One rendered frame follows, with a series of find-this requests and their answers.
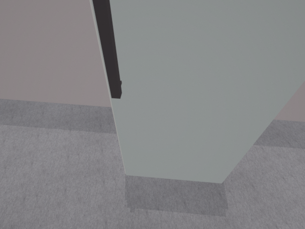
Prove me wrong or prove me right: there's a fridge door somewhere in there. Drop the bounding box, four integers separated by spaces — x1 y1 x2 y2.
91 0 305 183

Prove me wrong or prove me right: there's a handle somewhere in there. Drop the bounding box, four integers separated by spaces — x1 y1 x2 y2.
92 0 122 99

